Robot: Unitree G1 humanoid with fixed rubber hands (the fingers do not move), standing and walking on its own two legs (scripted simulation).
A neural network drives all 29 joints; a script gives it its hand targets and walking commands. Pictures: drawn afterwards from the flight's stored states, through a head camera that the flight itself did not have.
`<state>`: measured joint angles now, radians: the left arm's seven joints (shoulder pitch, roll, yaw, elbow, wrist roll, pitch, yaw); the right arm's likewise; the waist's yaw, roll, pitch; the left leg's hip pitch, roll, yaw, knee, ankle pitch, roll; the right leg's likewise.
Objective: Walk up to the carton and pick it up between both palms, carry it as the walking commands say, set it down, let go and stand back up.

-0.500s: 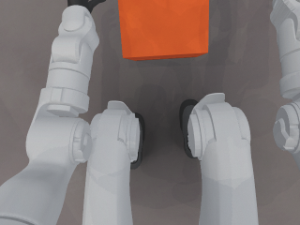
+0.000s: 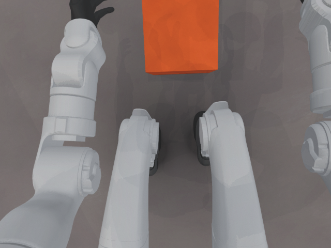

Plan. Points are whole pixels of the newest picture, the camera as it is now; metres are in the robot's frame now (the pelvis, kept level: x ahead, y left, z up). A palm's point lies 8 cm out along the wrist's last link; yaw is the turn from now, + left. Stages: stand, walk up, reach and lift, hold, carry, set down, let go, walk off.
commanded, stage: set down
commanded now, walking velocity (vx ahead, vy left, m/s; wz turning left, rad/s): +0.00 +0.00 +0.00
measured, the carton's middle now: (180, 28) +0.56 -0.03 -0.40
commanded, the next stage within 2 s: let go in 0.54 s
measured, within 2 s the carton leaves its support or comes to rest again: neither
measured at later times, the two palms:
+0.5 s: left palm out of the picture +0.52 +0.13 +0.04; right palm out of the picture +0.52 -0.26 +0.04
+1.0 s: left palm out of the picture +0.37 +0.20 +0.08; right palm out of the picture +0.37 -0.25 +0.08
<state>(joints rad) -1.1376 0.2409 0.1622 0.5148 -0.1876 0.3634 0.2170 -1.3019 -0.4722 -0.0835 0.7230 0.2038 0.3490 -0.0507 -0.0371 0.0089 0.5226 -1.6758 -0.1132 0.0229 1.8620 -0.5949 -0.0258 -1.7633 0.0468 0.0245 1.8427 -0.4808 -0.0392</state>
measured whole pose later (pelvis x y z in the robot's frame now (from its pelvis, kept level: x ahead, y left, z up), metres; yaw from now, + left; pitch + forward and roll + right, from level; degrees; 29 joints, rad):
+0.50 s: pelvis +0.01 +0.00 +0.13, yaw -1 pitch +21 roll +3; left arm -1.05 0.24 0.16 0.37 -0.19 0.43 0.21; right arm -1.18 -0.50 -0.12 0.60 0.20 0.40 0.02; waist -0.04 0.01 0.52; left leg -1.28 -0.10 -0.01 1.36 -0.45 -0.02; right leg -1.35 0.06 0.04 1.35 -0.35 -0.03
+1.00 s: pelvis +0.04 +0.00 +0.19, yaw -3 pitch +10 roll +2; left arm -0.32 0.22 0.16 0.17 -0.12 0.39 0.10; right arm -0.47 -0.36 -0.05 0.26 0.12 0.38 -0.02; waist -0.04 0.00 0.51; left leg -0.87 -0.08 -0.03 1.14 -0.44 -0.01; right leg -0.95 0.07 0.05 1.12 -0.35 -0.03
